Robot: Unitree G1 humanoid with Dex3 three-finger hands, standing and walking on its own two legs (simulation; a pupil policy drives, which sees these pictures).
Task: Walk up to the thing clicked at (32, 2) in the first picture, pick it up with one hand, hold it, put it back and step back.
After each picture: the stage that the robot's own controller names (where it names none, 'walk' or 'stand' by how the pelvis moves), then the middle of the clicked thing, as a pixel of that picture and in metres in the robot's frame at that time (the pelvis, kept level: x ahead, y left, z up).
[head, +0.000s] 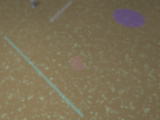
stand; (33, 3) +2.26 +0.65 -0.72
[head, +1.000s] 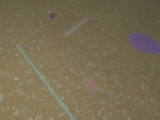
walk; (49, 15) +2.16 +0.30 -0.69
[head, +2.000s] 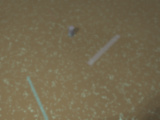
walk; (71, 31) +1.50 +0.03 -0.71
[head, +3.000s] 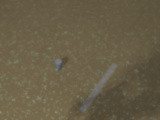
walk; (58, 65) +0.99 +0.12 -0.71
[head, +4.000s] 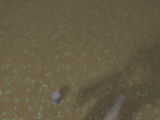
walk; (56, 98) +0.65 +0.14 -0.71
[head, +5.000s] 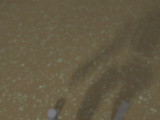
stand; (52, 115) +0.46 +0.18 -0.70
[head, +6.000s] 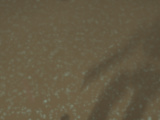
stand; out of the picture +0.39 +0.19 -0.72
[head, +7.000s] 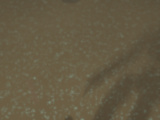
stand; out of the picture +0.39 +0.17 -0.72
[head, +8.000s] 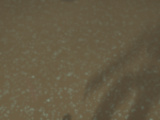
stand; out of the picture +0.40 +0.18 -0.73
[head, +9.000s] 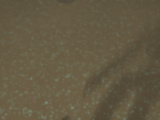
stand; out of the picture +0.39 +0.19 -0.73
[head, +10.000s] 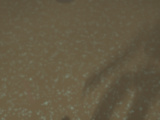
go down; out of the picture +0.39 +0.19 -0.73
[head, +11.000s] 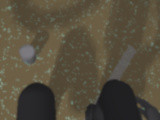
go down; (28, 55) +0.48 +0.19 -0.35
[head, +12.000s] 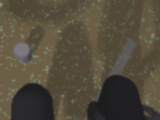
approach; (23, 53) +0.48 +0.20 -0.31
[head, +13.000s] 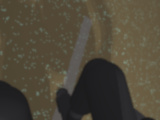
close in; out of the picture +0.47 +0.24 -0.23
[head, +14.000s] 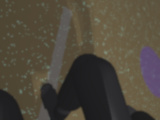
close; out of the picture +0.47 +0.26 -0.23
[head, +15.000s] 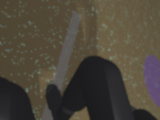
lift; out of the picture +0.43 +0.23 -0.24
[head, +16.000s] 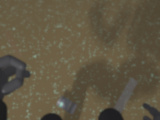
close; (66, 105) +0.37 +0.05 -0.54
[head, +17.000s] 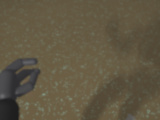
close; out of the picture +0.36 +0.03 -0.70
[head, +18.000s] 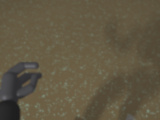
hold; out of the picture +0.40 +0.01 -0.71
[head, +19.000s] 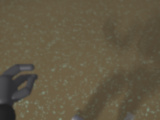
stand; out of the picture +0.42 -0.01 -0.71
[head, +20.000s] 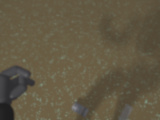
crouch; (80, 109) +0.47 -0.03 -0.69
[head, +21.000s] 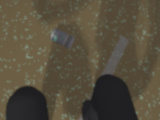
crouch; (62, 38) +0.58 -0.03 -0.35
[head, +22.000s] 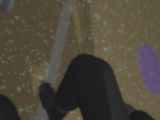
lower; out of the picture +0.62 +0.04 -0.27
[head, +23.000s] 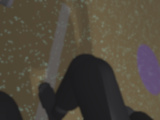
lower; out of the picture +0.66 +0.04 -0.26
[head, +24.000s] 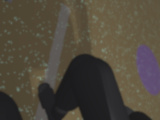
lower; out of the picture +0.68 +0.04 -0.26
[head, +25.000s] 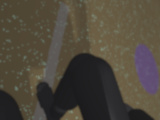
lower; out of the picture +0.70 +0.03 -0.26
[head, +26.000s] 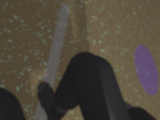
loosen; out of the picture +0.72 +0.01 -0.26
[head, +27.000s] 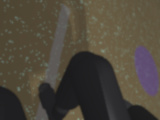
open; out of the picture +0.74 +0.00 -0.25
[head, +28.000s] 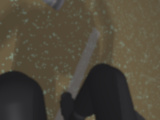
stand; out of the picture +0.75 -0.03 -0.28
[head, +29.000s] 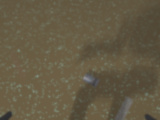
stand; (91, 80) +0.65 -0.15 -0.63
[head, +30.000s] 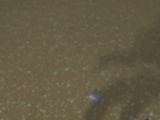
stand; (96, 98) +0.64 -0.16 -0.69
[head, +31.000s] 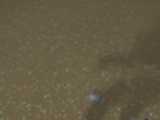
stand; (96, 98) +0.65 -0.17 -0.69
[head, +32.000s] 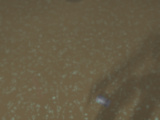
stand; (103, 100) +0.66 -0.18 -0.74
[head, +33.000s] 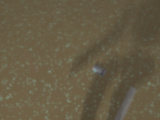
walk; (99, 70) +0.75 -0.21 -0.72
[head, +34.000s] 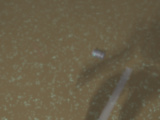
walk; (98, 54) +1.02 -0.16 -0.73
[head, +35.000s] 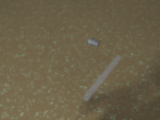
stand; (93, 42) +1.32 -0.17 -0.72
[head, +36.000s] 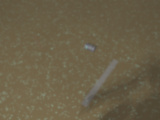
stand; (89, 47) +1.32 -0.16 -0.74
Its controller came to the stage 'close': yes
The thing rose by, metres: 0.01
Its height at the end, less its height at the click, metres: -0.02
